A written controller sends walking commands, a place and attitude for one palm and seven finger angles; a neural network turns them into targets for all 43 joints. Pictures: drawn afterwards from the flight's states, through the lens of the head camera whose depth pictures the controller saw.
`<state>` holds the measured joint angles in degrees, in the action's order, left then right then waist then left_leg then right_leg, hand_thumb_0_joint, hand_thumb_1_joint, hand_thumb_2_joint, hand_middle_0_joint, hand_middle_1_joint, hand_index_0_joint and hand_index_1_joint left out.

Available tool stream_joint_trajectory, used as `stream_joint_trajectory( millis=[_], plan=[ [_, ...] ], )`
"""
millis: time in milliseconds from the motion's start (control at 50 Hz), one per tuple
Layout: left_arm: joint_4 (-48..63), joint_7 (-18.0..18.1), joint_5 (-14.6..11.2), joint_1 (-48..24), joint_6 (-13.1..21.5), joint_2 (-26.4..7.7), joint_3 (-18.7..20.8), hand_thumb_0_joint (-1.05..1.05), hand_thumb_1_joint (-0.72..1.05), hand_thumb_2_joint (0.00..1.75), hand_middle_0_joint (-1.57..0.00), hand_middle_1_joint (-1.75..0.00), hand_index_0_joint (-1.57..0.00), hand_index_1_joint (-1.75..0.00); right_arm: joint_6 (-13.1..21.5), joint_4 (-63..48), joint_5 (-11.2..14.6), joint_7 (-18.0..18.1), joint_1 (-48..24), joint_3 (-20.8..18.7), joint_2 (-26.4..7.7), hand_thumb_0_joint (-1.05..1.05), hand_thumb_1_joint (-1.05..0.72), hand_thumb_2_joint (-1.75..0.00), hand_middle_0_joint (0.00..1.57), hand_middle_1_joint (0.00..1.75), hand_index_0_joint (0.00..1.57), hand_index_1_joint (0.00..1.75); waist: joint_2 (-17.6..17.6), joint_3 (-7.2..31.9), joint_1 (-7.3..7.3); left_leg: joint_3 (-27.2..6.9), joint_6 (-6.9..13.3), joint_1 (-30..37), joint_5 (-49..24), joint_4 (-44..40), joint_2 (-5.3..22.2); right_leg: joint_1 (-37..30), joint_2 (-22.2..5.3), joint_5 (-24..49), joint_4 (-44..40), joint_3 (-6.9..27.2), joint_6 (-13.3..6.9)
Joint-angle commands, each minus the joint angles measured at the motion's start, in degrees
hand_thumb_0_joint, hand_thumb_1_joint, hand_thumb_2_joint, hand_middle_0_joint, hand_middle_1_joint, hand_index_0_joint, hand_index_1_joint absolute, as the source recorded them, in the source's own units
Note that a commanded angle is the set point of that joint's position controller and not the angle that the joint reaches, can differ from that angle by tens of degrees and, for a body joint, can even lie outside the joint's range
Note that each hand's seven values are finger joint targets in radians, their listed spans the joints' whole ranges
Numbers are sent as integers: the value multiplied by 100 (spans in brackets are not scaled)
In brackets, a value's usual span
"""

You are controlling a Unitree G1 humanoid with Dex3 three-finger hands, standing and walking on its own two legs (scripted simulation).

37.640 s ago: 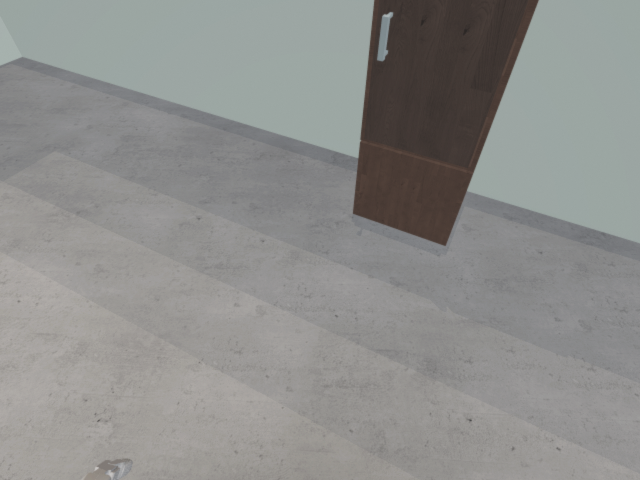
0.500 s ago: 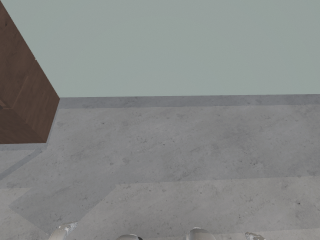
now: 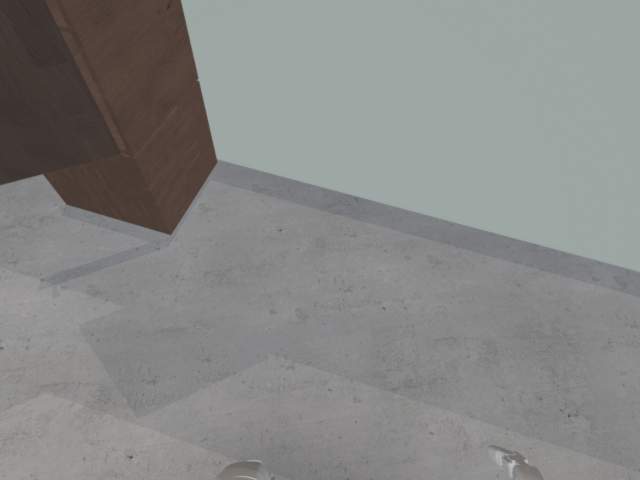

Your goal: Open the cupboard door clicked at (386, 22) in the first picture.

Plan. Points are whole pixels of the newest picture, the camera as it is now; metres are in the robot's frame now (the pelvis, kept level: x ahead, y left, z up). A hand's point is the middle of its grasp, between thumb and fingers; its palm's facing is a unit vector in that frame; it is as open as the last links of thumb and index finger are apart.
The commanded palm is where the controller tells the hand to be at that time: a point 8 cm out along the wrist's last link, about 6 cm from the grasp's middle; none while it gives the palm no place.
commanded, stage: turn to face it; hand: left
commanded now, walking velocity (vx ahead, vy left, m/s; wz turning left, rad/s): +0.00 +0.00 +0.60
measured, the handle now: out of the picture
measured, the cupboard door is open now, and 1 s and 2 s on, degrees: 43 43 43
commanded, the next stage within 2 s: take the last steps up to it in 0.68 s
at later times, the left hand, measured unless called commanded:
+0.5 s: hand out of the picture +0.08 +0.17 -0.13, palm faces +0.25 -0.92 -0.30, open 7.4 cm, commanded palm none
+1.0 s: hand out of the picture +0.01 +0.19 -0.15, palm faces +0.48 -0.85 -0.22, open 7.4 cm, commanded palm none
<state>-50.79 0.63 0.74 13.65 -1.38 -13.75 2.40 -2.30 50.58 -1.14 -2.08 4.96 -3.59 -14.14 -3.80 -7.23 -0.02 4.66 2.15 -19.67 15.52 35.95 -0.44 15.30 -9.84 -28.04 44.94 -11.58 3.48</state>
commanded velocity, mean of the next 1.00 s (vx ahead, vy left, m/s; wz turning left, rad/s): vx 0.07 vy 0.04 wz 0.40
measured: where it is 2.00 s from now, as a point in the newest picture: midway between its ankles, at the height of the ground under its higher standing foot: (225, 433)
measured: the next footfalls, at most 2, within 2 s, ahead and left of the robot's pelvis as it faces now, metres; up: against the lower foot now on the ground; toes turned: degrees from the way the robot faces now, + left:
right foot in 0.38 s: +0.08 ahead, -0.15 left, +0.00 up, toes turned +10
left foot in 0.76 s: +0.04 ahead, +0.09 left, +0.00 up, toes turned +27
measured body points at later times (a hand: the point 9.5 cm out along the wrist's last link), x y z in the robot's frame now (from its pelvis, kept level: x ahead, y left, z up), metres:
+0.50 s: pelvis +0.04 -0.05 +0.02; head +0.09 -0.06 +0.46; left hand +0.07 +0.22 -0.11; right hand +0.18 -0.29 -0.14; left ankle -0.03 +0.08 -0.64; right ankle +0.04 -0.16 -0.72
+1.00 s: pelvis +0.06 -0.02 +0.02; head +0.08 +0.01 +0.47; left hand -0.02 +0.23 -0.13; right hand +0.25 -0.19 -0.12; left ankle +0.01 +0.07 -0.72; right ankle +0.10 -0.16 -0.67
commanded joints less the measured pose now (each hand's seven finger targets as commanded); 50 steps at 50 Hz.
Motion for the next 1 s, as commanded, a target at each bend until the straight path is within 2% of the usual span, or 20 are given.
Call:
stream_joint_trajectory(
  millis=[0, 80, 220, 300, 320, 340, 360, 380, 400, 460, 580, 660, 700, 720, 740, 760, 780, 800, 840, 980],
  plan=[
    [797, 80, 20, -782, -1, -688, 210, 0, 90, 90, -20, -30, -20, -30, 107, -66, 6, 238, 1315, -360, -1494, 0, -90, -90, 20, 30, 20, 30, 1310, 1451, -619, -2625, 1192, 1942, -3571, -1351, 2183, 1984, 211, -672, 2398, 1148, 112],
    [440, -37, 41, -329, -48, -618, 255, 0, 90, 90, -20, -30, -20, -30, 160, -315, 0, 304, 381, -225, -1095, 0, -90, -90, 20, 30, 20, 30, 1331, 1087, -66, -1744, 633, 1148, -2322, -1518, 1281, 1609, 364, 447, 2036, 1186, 178],
    [569, -27, 11, -609, -32, -542, 204, 0, 90, 90, -20, -30, -20, -30, 114, -231, -35, 263, 495, -294, -1183, 0, -90, -90, 20, 30, 20, 30, 1249, 931, -131, -2171, 670, 743, -1736, -1513, 1150, 862, 731, 352, 259, 1017, 146],
    [478, 4, -27, -93, 63, -601, 219, 0, 90, 90, -20, -30, -20, -30, 74, -315, 6, 259, 228, -321, -1164, 0, -90, -90, 20, 30, 20, 30, 1330, 1118, 131, -2304, 474, 304, -2079, -977, 919, -364, 957, 1089, -1300, 920, 63],
    [424, 35, -19, 156, 121, -754, 260, 0, 90, 90, -20, -30, -20, -30, 72, -342, 50, 248, 173, -310, -1012, 0, -90, -90, 20, 30, 20, 30, 976, 1223, 269, -2212, 251, -110, -1603, -624, 685, -1063, 754, 1597, -2118, 1105, 13],
    [394, 89, 72, 384, 199, -1243, 365, 0, 90, 90, -20, -30, -20, -30, 83, -424, 114, 208, 243, -261, -666, 0, -90, -90, 20, 30, 20, 30, -398, 1412, 360, -1525, -160, -1064, -112, 445, 66, -1945, -480, 1865, -2814, 2362, -322],
    [405, 112, 113, 396, 199, -1578, 395, 0, 90, 90, -20, -30, -20, -30, 87, -550, 89, 191, 114, -237, -535, 0, -90, -90, 20, 30, 20, 30, -1394, 1199, 408, -726, -484, -1494, 2070, 1948, -481, -1545, -1853, 2812, -2957, 3527, -1057],
    [422, 134, 70, 244, 194, -1392, 323, 0, 90, 90, -20, -30, -20, -30, 51, -472, 38, 171, 165, -256, -710, 0, -90, -90, 20, 30, 20, 30, -888, 1049, 291, -1026, -404, -1358, 1962, 2889, -122, -984, -1792, 2947, -2773, 3084, -1331],
    [482, 148, 53, -154, 220, -984, 245, 0, 90, 90, -20, -30, -20, -30, -10, -316, 12, 158, 302, -263, -677, 0, -90, -90, 20, 30, 20, 30, -898, 812, 32, -1106, -437, -1452, 1494, 3299, 32, -803, -1341, 3100, -2756, 2561, -1232],
    [548, 137, 25, -376, 205, -746, 178, 0, 90, 90, -20, -30, -20, -30, -79, -167, 33, 85, 303, -193, -486, 0, -90, -90, 20, 30, 20, 30, -880, 750, -86, -660, -596, -1370, 935, 3224, 165, -957, -770, 4207, -2438, 1355, -1001],
    [214, 132, 72, 396, 237, -978, 250, 0, 90, 90, -20, -30, -20, -30, -41, -189, 72, 65, -193, -40, -203, 0, -90, -90, 20, 30, 20, 30, -700, 861, 264, -147, -584, -823, 1024, 1374, 55, -1539, -862, 5308, -2133, 1046, -1008],
    [64, 120, 85, 440, 237, -1044, 290, 0, 90, 90, -20, -30, -20, -30, 44, -133, 88, 107, -66, -3, -186, 0, -90, -90, 20, 30, 20, 30, -867, 1001, 191, 27, -453, -176, 766, 169, -51, -1552, -874, 5564, -1755, 960, -936],
    [52, 100, 5, 228, 226, -1006, 283, 0, 90, 90, -20, -30, -20, -30, 113, 44, 55, 137, 445, -28, -357, 0, -90, -90, 20, 30, 20, 30, -557, 1176, -148, 20, -335, 968, -462, -1042, -45, -958, -665, 5039, -1084, 678, -588],
    [116, 73, -44, 193, 203, -806, 239, 0, 90, 90, -20, -30, -20, -30, 173, 137, 8, 168, 783, -124, -773, 0, -90, -90, 20, 30, 20, 30, 391, 1478, -324, -695, -61, 1998, -1897, -1259, 684, -76, -330, 3652, -288, 353, -259],
    [265, 44, -76, 67, 176, -393, 106, 0, 90, 90, -20, -30, -20, -30, 186, 168, -12, 205, 1118, -250, -1277, 0, -90, -90, 20, 30, 20, 30, 1982, 1589, -462, -2504, 741, 2532, -4091, -1322, 2134, 1191, 363, -309, 855, 309, 83],
    [297, 99, -57, -104, 83, -430, 98, 0, 90, 90, -20, -30, -20, -30, 114, 220, 2, 285, 1135, -222, -1329, 0, -90, -90, 20, 30, 20, 30, 1625, 1558, -443, -2448, 1229, 2081, -4676, -1240, 2406, 1126, 372, -1037, 1301, 1012, 8],
    [257, 96, -19, -115, 41, -478, 129, 0, 90, 90, -20, -30, -20, -30, 123, 173, -28, 304, 876, -151, -1151, 0, -90, -90, 20, 30, 20, 30, 1396, 1347, -321, -1988, 1193, 1669, -3294, -1388, 2137, 1033, 338, -872, 1497, 1073, -43],
    [166, 58, 12, -237, 15, -439, 154, 0, 90, 90, -20, -30, -20, -30, 150, 105, -35, 350, 627, -124, -992, 0, -90, -90, 20, 30, 20, 30, 1828, 1051, -250, -2025, 1063, 1366, -2421, -1576, 1822, 1240, 355, -660, 1553, 1034, -36],
    [63, -56, 56, -259, 18, -454, 166, 0, 90, 90, -20, -30, -20, -30, 183, 76, -43, 365, 515, -66, -898, 0, -90, -90, 20, 30, 20, 30, 1684, 687, -133, -1907, 901, 1079, -1263, -1778, 1562, 1377, 428, -246, 1576, 1032, -92],
    [-74, -189, 59, -98, 181, -218, 130, 0, 90, 90, -20, -30, -20, -30, 257, 189, -36, 281, 648, -106, -870, 0, -90, -90, 20, 30, 20, 30, 1269, 653, 20, -1754, 771, 626, 396, -1863, 1057, 289, 791, 233, -444, 507, -138]
  ],
)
